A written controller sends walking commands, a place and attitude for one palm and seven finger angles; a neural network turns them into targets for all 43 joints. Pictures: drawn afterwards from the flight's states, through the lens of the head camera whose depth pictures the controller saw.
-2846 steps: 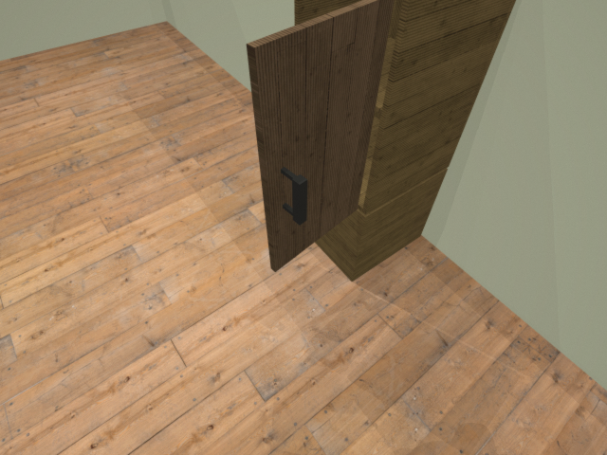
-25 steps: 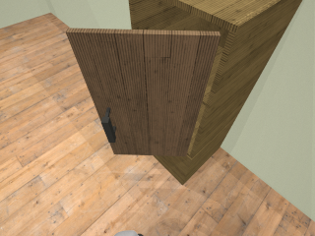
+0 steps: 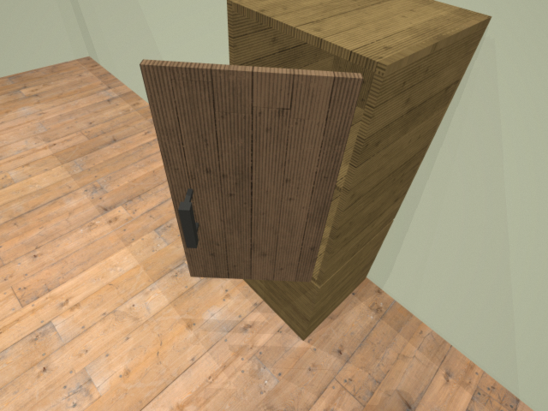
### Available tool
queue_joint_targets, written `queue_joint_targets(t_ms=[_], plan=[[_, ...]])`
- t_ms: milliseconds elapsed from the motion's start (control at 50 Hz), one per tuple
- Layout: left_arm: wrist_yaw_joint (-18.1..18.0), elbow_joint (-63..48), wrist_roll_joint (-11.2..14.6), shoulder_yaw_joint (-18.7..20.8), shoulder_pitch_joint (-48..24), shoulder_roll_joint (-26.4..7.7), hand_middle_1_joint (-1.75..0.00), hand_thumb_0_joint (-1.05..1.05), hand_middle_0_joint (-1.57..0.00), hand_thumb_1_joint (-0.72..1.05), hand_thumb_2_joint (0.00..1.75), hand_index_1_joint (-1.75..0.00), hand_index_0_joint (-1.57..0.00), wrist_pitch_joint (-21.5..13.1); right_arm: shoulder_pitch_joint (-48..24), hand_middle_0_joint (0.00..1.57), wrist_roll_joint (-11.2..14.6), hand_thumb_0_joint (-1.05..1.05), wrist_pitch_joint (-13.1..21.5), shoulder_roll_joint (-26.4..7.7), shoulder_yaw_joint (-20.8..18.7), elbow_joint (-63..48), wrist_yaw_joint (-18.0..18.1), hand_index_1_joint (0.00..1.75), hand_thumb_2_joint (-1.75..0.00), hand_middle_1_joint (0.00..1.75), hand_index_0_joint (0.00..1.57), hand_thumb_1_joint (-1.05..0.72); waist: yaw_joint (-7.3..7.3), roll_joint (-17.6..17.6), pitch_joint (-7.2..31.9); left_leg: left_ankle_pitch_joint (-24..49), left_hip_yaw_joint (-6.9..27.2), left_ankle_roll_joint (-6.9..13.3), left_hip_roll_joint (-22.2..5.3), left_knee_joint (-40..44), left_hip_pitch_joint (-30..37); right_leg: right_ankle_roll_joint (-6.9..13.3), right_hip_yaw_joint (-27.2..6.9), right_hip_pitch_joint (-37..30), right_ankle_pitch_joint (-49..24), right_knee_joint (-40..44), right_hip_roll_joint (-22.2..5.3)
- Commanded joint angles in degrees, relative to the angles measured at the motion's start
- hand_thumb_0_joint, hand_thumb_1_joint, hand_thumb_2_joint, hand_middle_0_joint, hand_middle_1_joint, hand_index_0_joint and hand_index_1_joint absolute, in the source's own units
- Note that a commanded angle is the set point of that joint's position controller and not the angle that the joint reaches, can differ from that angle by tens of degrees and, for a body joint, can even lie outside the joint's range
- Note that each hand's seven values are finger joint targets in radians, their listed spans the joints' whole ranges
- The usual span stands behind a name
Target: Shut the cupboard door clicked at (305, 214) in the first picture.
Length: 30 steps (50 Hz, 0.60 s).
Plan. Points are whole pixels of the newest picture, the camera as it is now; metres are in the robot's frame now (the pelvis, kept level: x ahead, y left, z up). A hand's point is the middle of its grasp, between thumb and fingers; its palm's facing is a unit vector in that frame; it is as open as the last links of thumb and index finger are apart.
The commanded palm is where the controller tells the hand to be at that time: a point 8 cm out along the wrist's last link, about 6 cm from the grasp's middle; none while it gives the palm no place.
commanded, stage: come to a stop and stand still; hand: left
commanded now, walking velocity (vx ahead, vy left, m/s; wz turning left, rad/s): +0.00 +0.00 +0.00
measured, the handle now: (191, 218) +0.49 +0.19 -0.06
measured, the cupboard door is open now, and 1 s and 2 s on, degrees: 45 45 45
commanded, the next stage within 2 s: look again from close up in 1.46 s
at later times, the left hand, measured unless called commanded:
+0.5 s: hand out of the picture -0.03 +0.24 -0.17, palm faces +0.01 -0.97 -0.22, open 7.4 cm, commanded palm none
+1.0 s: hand out of the picture -0.06 +0.32 -0.16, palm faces +0.03 -0.95 -0.31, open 7.4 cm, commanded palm none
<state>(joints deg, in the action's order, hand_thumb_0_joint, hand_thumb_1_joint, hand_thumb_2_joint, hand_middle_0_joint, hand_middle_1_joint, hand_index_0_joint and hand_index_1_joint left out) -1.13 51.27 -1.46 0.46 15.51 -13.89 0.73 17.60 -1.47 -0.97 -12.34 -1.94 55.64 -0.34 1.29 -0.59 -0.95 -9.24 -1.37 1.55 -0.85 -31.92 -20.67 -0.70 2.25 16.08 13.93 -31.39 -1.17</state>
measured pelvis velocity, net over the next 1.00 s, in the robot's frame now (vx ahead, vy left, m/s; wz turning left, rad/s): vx -0.08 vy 0.07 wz -0.04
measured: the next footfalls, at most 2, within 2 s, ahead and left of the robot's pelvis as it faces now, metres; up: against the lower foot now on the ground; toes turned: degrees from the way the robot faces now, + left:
right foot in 1.02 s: -0.07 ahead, -0.04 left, +0.00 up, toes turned -6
left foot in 1.24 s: -0.06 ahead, +0.22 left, +0.00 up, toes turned +0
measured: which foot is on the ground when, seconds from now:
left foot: down 0.00-1.00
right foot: down 0.00-0.78, up 0.80-1.00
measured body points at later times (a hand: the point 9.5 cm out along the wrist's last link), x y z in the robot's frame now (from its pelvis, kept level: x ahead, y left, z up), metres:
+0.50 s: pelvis -0.02 +0.04 +0.01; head -0.02 +0.05 +0.46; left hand -0.03 +0.29 -0.15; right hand +0.05 -0.22 -0.13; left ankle +0.09 +0.10 -0.73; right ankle +0.04 -0.13 -0.72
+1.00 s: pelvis -0.08 +0.07 +0.01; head -0.10 +0.09 +0.46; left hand -0.07 +0.36 -0.14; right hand +0.00 -0.22 -0.11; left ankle +0.09 +0.11 -0.72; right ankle -0.12 -0.03 -0.72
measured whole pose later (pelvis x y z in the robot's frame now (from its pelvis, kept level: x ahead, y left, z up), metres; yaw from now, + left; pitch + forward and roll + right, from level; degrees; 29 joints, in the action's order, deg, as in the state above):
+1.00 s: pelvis -0.08 +0.07 +0.01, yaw -2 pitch -4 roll -1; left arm -0.6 58.0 -1.3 3.2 18.9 -17.7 2.1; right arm 8.9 -1.3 -2.3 -17.4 -4.0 59.9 0.4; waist -1.5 -0.2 -0.9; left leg -2.0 -7.9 3.1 3.3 -15.9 -17.0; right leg 3.2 4.1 6.5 27.8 -32.2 0.6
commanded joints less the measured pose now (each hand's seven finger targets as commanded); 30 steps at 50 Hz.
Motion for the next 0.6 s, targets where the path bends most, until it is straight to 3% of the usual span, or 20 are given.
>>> queue_joint_targets(t_ms=[0,240,440,520,560,580], plan=[[-0.4,-1.8,0.0,2.4,1.7,-7.7,-0.3,0.0,-0.2,0.9,0.9,-0.3,-0.2,-1.1,-2.5,0.2,0.1,0.0,1.6,-8.6,-1.5,-3.1,0.6,0.3,-0.9,0.3,0.2,-0.9,-1.42,2.9,-1.9,-20.9,8.7,0.8,-4.7,12.2,-2.1,2.4,-5.1,1.7,14.8,9.1,-3.5],[-0.3,4.3,-0.2,1.8,4.7,-6.9,-0.3,0.0,-0.2,0.9,0.9,-0.3,-0.2,-1.5,-4.4,0.2,0.6,0.0,1.5,-9.3,-2.1,1.7,0.8,0.3,-0.9,0.3,0.2,-0.9,-1.52,2.4,-1.3,-20.6,9.0,0.6,-5.0,14.5,1.3,2.2,-5.4,1.1,11.4,9.4,-3.5],[-0.1,7.6,-0.7,2.0,8.1,-6.3,-0.3,0.0,-0.2,0.9,0.9,-0.3,-0.2,-0.7,-9.0,0.2,0.8,0.0,0.8,-11.5,-2.9,2.8,0.9,0.3,-0.9,0.3,0.2,-0.9,-2.61,3.7,-2.7,-27.5,9.4,0.2,-5.4,19.4,0.0,1.4,-3.3,-0.6,10.4,7.1,-1.5],[0.1,7.7,-0.7,2.4,7.9,-7.5,-0.3,0.0,-0.2,0.9,0.9,-0.3,-0.2,-0.8,-10.5,0.2,0.8,0.0,0.7,-12.2,-3.3,2.3,0.9,0.3,-0.9,0.3,0.2,-0.9,-2.42,1.6,-2.5,-25.4,7.9,-0.2,-3.8,17.2,2.1,2.0,-5.2,1.0,12.2,9.4,-2.4],[0.2,7.6,-0.7,2.6,7.4,-8.6,-0.3,0.0,-0.2,0.9,0.9,-0.3,-0.2,-1.0,-10.5,0.2,0.9,0.0,0.6,-12.0,-3.4,2.3,0.9,0.3,-0.9,0.3,0.2,-0.9,-2.19,-1.7,-1.0,-22.4,6.4,-0.4,-2.4,13.8,4.7,2.7,-7.4,2.6,14.6,12.2,-3.6],[0.2,7.3,-0.6,2.6,5.8,-9.2,-0.3,0.0,-0.2,0.9,0.9,-0.3,-0.2,-1.1,-10.4,0.2,0.9,0.0,0.6,-12.0,-3.4,2.3,0.9,0.3,-0.9,0.3,0.2,-0.9,-1.4,-3.0,-1.5,-20.2,5.8,-0.5,-1.7,11.4,6.2,3.2,-9.3,5.0,16.2,13.8,-4.8]])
